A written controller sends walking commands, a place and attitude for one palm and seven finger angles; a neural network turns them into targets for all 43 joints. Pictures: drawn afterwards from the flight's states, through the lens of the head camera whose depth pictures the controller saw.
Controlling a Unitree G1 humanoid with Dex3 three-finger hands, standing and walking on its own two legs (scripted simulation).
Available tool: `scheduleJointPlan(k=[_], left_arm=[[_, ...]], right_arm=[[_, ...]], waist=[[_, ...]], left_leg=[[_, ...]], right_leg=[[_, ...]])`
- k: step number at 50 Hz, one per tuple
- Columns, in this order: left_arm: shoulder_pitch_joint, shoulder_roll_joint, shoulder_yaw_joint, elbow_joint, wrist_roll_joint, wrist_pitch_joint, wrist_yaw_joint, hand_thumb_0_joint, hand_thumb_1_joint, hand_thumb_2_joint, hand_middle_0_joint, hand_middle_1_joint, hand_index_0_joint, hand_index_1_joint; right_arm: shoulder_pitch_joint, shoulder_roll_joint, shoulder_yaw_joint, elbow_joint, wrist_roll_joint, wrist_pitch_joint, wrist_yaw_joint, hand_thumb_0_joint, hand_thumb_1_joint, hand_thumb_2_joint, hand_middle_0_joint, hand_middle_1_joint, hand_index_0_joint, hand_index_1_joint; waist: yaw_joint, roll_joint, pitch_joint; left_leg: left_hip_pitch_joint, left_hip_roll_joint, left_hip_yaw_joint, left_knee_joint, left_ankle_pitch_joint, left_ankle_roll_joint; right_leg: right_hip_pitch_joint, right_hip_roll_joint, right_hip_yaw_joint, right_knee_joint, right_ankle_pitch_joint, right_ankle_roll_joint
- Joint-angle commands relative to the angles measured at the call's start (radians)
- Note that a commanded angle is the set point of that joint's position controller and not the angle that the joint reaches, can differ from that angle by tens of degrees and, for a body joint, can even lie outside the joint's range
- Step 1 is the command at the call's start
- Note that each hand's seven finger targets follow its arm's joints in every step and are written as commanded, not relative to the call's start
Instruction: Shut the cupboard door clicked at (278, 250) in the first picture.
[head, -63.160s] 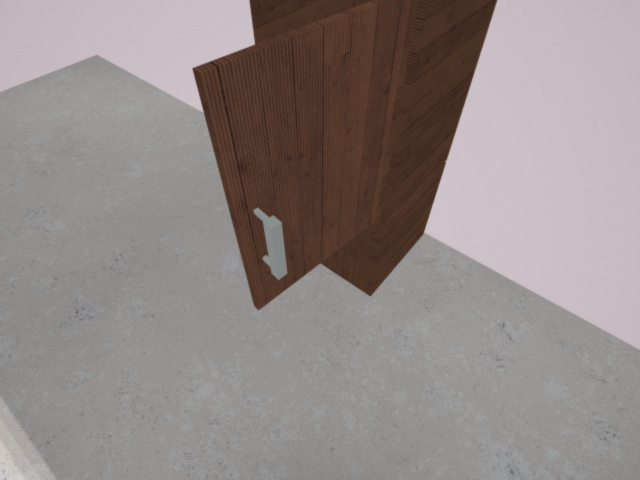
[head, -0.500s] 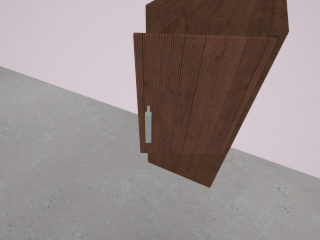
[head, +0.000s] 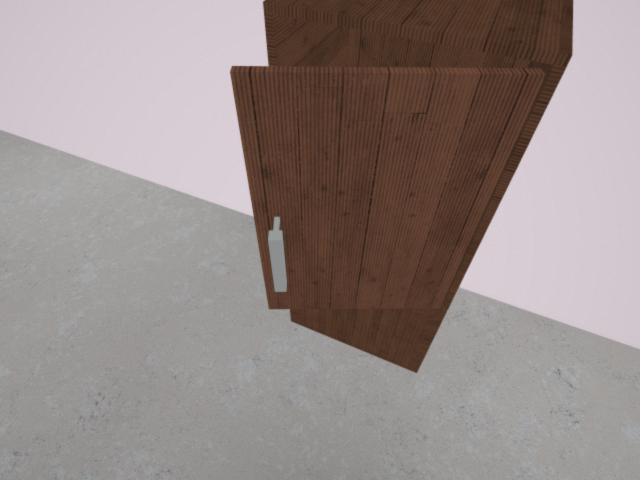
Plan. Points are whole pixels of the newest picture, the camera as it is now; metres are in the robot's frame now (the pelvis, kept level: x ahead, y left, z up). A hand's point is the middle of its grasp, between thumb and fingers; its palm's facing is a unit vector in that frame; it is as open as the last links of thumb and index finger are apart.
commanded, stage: look again from close up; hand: left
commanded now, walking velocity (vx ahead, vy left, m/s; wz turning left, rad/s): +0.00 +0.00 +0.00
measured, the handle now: (278, 255) +0.53 +0.11 -0.11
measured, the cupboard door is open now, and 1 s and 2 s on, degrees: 25 25 25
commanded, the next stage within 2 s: shuffle to correct the standing spot in 0.08 s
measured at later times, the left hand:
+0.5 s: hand out of the picture +0.05 +0.17 -0.18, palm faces +0.02 -0.98 -0.19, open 7.4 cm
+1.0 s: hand out of the picture +0.05 +0.13 -0.21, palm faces +0.08 -0.99 -0.09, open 7.4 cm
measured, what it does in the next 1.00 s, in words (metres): steps on the spot: left foot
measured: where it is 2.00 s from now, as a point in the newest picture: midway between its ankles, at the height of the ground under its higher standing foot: outside the picture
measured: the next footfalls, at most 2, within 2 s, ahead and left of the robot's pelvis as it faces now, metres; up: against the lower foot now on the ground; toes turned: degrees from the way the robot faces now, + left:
left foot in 0.92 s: +0.12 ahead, +0.06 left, +0.00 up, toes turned +10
right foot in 1.38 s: +0.20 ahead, -0.25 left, +0.00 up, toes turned -5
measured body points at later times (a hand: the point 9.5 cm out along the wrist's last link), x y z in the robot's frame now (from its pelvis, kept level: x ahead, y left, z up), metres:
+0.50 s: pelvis +0.04 -0.02 +0.00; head +0.04 -0.01 +0.45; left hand +0.05 +0.22 -0.17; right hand +0.06 -0.26 -0.16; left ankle +0.00 +0.10 -0.74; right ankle +0.04 -0.12 -0.74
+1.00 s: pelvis +0.09 -0.02 -0.02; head +0.11 +0.02 +0.43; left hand +0.04 +0.18 -0.20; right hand +0.12 -0.26 -0.15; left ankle +0.08 +0.05 -0.74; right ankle +0.04 -0.13 -0.69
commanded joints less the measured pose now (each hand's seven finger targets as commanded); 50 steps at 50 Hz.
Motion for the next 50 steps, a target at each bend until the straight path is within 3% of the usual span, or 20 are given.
scheduleJointPlan(k=[1, 9, 12, 15, 18, 21, 32, 34, 35, 37, 38, 39, 41, 42, 44, 45, 46, 47, 48, 50], left_arm=[[-0.024, 0.197, 0.035, -0.060, 0.002, -0.021, 0.012, 0.000, 0.900, 0.900, -0.200, -0.300, -0.200, -0.300], [-0.071, 0.219, 0.039, -0.072, 0.001, -0.022, 0.010, 0.000, 0.900, 0.900, -0.200, -0.300, -0.200, -0.300], [-0.010, 0.096, 0.011, -0.038, -0.002, -0.003, 0.013, 0.000, 0.900, 0.900, -0.200, -0.300, -0.200, -0.300], [0.015, 0.086, 0.009, -0.031, 0.001, 0.014, 0.011, 0.000, 0.900, 0.900, -0.200, -0.300, -0.200, -0.300], [0.043, 0.087, 0.014, -0.032, 0.004, 0.018, 0.009, 0.000, 0.900, 0.900, -0.200, -0.300, -0.200, -0.300], [0.085, 0.064, 0.016, -0.026, 0.004, 0.016, 0.004, 0.000, 0.900, 0.900, -0.200, -0.300, -0.200, -0.300], [0.260, -0.027, 0.043, 0.000, 0.010, 0.023, 0.003, 0.000, 0.900, 0.900, -0.200, -0.300, -0.200, -0.300], [0.297, -0.028, 0.053, 0.003, 0.013, 0.026, 0.005, 0.000, 0.900, 0.900, -0.200, -0.300, -0.200, -0.300], [0.327, -0.019, 0.059, 0.008, 0.015, 0.028, 0.006, 0.000, 0.900, 0.900, -0.200, -0.300, -0.200, -0.300], [0.383, -0.004, 0.070, 0.022, 0.020, 0.029, 0.012, 0.000, 0.900, 0.900, -0.200, -0.300, -0.200, -0.300], [0.379, -0.015, 0.071, 0.013, 0.023, 0.029, 0.017, 0.000, 0.900, 0.900, -0.200, -0.300, -0.200, -0.300], [0.354, -0.022, 0.070, -0.002, 0.028, 0.030, 0.020, 0.000, 0.900, 0.900, -0.200, -0.300, -0.200, -0.300], [0.289, -0.023, 0.071, -0.030, 0.031, 0.035, 0.023, 0.000, 0.900, 0.900, -0.200, -0.300, -0.200, -0.300], [0.246, -0.026, 0.070, -0.048, 0.032, 0.036, 0.024, 0.000, 0.900, 0.900, -0.200, -0.300, -0.200, -0.300], [0.171, -0.038, 0.068, -0.074, 0.017, 0.043, 0.016, 0.000, 0.900, 0.900, -0.200, -0.300, -0.200, -0.300], [0.202, -0.093, 0.063, -0.087, 0.008, 0.045, 0.008, 0.000, 0.900, 0.900, -0.200, -0.300, -0.200, -0.300], [0.201, -0.109, 0.057, -0.101, 0.011, 0.047, 0.008, 0.000, 0.900, 0.900, -0.200, -0.300, -0.200, -0.300], [0.200, -0.052, 0.072, -0.111, 0.027, 0.059, 0.007, 0.000, 0.900, 0.900, -0.200, -0.300, -0.200, -0.300], [0.192, -0.057, 0.078, -0.108, 0.038, 0.064, 0.004, 0.000, 0.900, 0.900, -0.200, -0.300, -0.200, -0.300], [0.187, -0.082, 0.083, -0.103, 0.036, 0.068, -0.007, 0.000, 0.900, 0.900, -0.200, -0.300, -0.200, -0.300]], right_arm=[[-0.031, -0.193, -0.035, -0.049, 0.003, -0.018, -0.011, 0.000, -0.900, -0.900, 0.200, 0.300, 0.200, 0.300], [-0.051, -0.213, -0.033, -0.044, 0.001, -0.016, -0.010, 0.000, -0.900, -0.900, 0.200, 0.300, 0.200, 0.300], [-0.001, -0.084, -0.002, -0.017, -0.004, 0.001, -0.005, 0.000, -0.900, -0.900, 0.200, 0.300, 0.200, 0.300], [0.021, -0.078, 0.002, -0.007, -0.010, 0.014, -0.004, 0.000, -0.900, -0.900, 0.200, 0.300, 0.200, 0.300], [0.038, -0.078, -0.002, -0.008, -0.013, 0.018, -0.006, 0.000, -0.900, -0.900, 0.200, 0.300, 0.200, 0.300], [0.061, -0.064, -0.004, -0.003, -0.011, 0.015, -0.013, 0.000, -0.900, -0.900, 0.200, 0.300, 0.200, 0.300], [0.195, -0.012, -0.039, 0.034, -0.004, 0.000, -0.061, 0.000, -0.900, -0.900, 0.200, 0.300, 0.200, 0.300], [0.208, 0.010, -0.040, 0.032, -0.003, -0.001, -0.069, 0.000, -0.900, -0.900, 0.200, 0.300, 0.200, 0.300], [0.200, 0.032, -0.040, 0.027, -0.001, -0.001, -0.071, 0.000, -0.900, -0.900, 0.200, 0.300, 0.200, 0.300], [0.142, 0.079, -0.037, -0.002, 0.002, 0.004, -0.076, 0.000, -0.900, -0.900, 0.200, 0.300, 0.200, 0.300], [0.103, 0.075, -0.037, -0.022, 0.003, 0.002, -0.075, 0.000, -0.900, -0.900, 0.200, 0.300, 0.200, 0.300], [0.078, 0.077, -0.041, -0.032, 0.003, 0.002, -0.070, 0.000, -0.900, -0.900, 0.200, 0.300, 0.200, 0.300], [0.104, 0.092, -0.043, -0.033, 0.004, 0.004, -0.064, 0.000, -0.900, -0.900, 0.200, 0.300, 0.200, 0.300], [0.147, 0.103, -0.043, -0.026, 0.006, 0.002, -0.061, 0.000, -0.900, -0.900, 0.200, 0.300, 0.200, 0.300], [0.325, 0.107, -0.046, 0.034, -0.002, -0.005, -0.063, 0.000, -0.900, -0.900, 0.200, 0.300, 0.200, 0.300], [0.394, 0.025, -0.061, 0.053, -0.016, -0.012, -0.073, 0.000, -0.900, -0.900, 0.200, 0.300, 0.200, 0.300], [0.419, -0.044, -0.071, 0.049, -0.023, -0.011, -0.082, 0.000, -0.900, -0.900, 0.200, 0.300, 0.200, 0.300], [0.364, -0.044, -0.069, 0.022, -0.018, -0.003, -0.076, 0.000, -0.900, -0.900, 0.200, 0.300, 0.200, 0.300], [0.286, -0.020, -0.059, -0.013, -0.020, -0.006, -0.072, 0.000, -0.900, -0.900, 0.200, 0.300, 0.200, 0.300], [0.211, 0.010, -0.047, -0.041, -0.016, -0.019, -0.075, 0.000, -0.900, -0.900, 0.200, 0.300, 0.200, 0.300]], waist=[[-0.002, -0.023, -0.067], [-0.002, -0.012, -0.073], [-0.001, -0.031, -0.073], [0.002, -0.023, -0.007], [0.006, -0.006, 0.035], [0.003, 0.014, 0.047], [0.002, 0.037, 0.016], [0.011, -0.011, 0.013], [0.019, -0.082, 0.013], [0.044, -0.198, 0.041], [0.049, -0.151, 0.046], [0.046, -0.118, 0.065], [0.013, -0.081, 0.041], [-0.019, -0.065, 0.035], [-0.097, -0.003, -0.034], [-0.101, 0.193, -0.043], [-0.097, 0.308, -0.004], [-0.073, 0.139, 0.044], [-0.040, 0.065, 0.093], [-0.007, 0.089, 0.118]], left_leg=[[-0.037, 0.138, -0.106, -0.082, 0.121, 0.009], [-0.022, 0.142, -0.102, -0.095, 0.129, 0.001], [-0.029, 0.140, -0.095, -0.100, 0.060, -0.013], [-0.078, 0.133, -0.104, -0.101, -0.054, -0.012], [-0.120, 0.136, -0.117, -0.092, -0.113, -0.002], [-0.110, 0.146, -0.123, -0.076, -0.103, 0.006], [-0.074, 0.199, -0.091, 0.110, 0.187, 0.041], [-0.141, 0.172, -0.043, 0.199, 0.163, 0.030], [-0.200, 0.132, 0.015, 0.283, 0.087, 0.014], [-0.343, 0.072, 0.087, 0.529, -0.348, -0.016], [-0.384, 0.093, 0.063, 0.591, -0.414, -0.016], [-0.388, 0.105, 0.058, 0.605, -0.423, -0.017], [-0.320, 0.118, 0.069, 0.523, -0.384, -0.017], [-0.242, 0.124, 0.074, 0.410, -0.332, -0.015], [0.052, 0.109, 0.103, 0.086, 0.011, -0.016], [0.168, 0.296, -0.148, -0.051, 0.107, 0.026], [0.134, 0.535, -0.453, -0.126, 0.285, 0.124], [0.026, 0.574, -0.428, -0.132, 0.242, 0.193], [-0.086, 0.524, -0.332, -0.150, 0.186, 0.174], [-0.116, 0.451, -0.230, -0.142, 0.285, 0.145]], right_leg=[[0.089, -0.123, 0.116, -0.067, 0.129, -0.039], [0.110, -0.122, 0.126, -0.089, 0.135, -0.041], [0.112, -0.111, 0.099, -0.107, -0.013, -0.012], [0.068, -0.098, 0.099, -0.103, -0.170, -0.011], [0.045, -0.092, 0.090, -0.083, -0.208, -0.017], [0.023, -0.082, 0.086, -0.060, -0.182, -0.027], [0.055, -0.052, 0.033, 0.118, 0.158, -0.069], [0.105, -0.075, 0.068, 0.119, 0.234, -0.090], [0.148, -0.113, 0.123, 0.079, 0.283, -0.117], [0.199, -0.242, 0.287, -0.048, 0.420, -0.237], [0.204, -0.267, 0.312, -0.056, 0.482, -0.287], [0.173, -0.262, 0.276, -0.057, 0.498, -0.299], [0.113, -0.234, 0.215, -0.036, 0.452, -0.283], [0.061, -0.221, 0.191, -0.006, 0.416, -0.260], [-0.076, -0.112, 0.068, 0.180, 0.260, -0.158], [-0.227, -0.014, -0.006, 0.385, -0.045, -0.076], [-0.366, 0.054, -0.011, 0.610, -0.415, -0.025], [-0.362, 0.004, 0.088, 0.711, -0.412, -0.034], [-0.354, -0.011, 0.093, 0.756, -0.349, -0.021], [-0.379, -0.026, 0.093, 0.815, -0.226, 0.008]])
